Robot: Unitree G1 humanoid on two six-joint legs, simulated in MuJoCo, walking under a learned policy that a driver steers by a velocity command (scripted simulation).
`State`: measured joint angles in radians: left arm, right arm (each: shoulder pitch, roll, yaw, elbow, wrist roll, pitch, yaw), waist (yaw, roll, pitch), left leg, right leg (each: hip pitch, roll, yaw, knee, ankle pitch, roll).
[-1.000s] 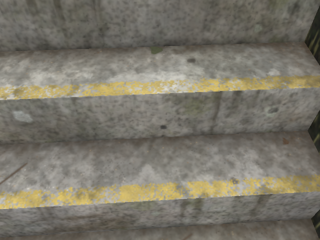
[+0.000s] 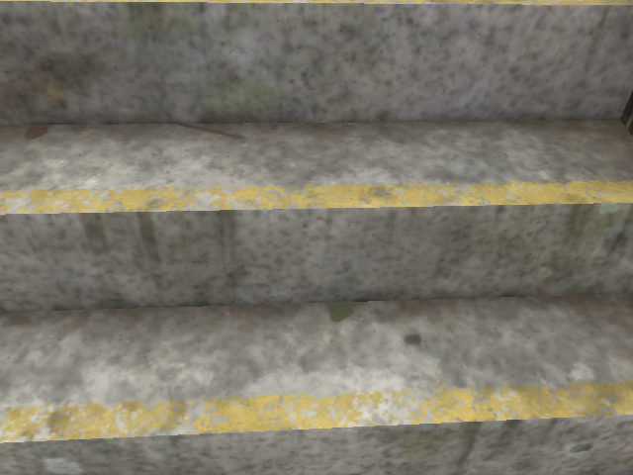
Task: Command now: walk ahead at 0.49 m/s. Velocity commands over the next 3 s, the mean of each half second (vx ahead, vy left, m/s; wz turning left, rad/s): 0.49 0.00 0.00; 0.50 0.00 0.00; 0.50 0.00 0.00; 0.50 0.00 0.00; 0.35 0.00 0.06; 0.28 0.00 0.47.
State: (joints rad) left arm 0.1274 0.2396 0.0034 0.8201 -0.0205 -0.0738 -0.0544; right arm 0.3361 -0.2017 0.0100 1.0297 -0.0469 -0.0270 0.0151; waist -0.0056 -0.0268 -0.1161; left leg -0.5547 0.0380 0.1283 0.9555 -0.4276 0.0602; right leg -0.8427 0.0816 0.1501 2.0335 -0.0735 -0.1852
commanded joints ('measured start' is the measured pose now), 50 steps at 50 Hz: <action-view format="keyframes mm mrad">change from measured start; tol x64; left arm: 1 127 -171 -87 -54 7 0 -11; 50 -49 -179 -41 82 24 -65 -55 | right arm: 1 -67 125 44 20 -14 -28 31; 19 331 -114 17 185 36 -28 -53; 43 -685 130 154 -419 51 -58 37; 50 -21 -2 37 -38 -2 25 -14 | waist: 1 129 19 189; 50 -101 181 -49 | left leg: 1 1 161 -243 -568 115 40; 15 496 283 -220 -1000 328 136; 20 710 274 -45 -532 2387 165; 22 238 138 -118 -12 1853 157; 23 -98 -112 -227 534 543 106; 34 -834 -95 -303 1497 509 124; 44 -145 -123 153 411 -177 120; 50 203 312 -1056 -626 -514 239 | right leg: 1 -340 -39 81 154 60 -39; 13 -853 -129 -184 21 67 133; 18 129 -48 -516 -532 -249 26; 24 743 -463 977 -1821 -778 -137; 39 427 -306 -116 -2027 -58 52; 46 775 -370 -211 -1369 1981 -70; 48 130 -36 -145 -641 335 -18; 50 -200 -2 138 163 20 -22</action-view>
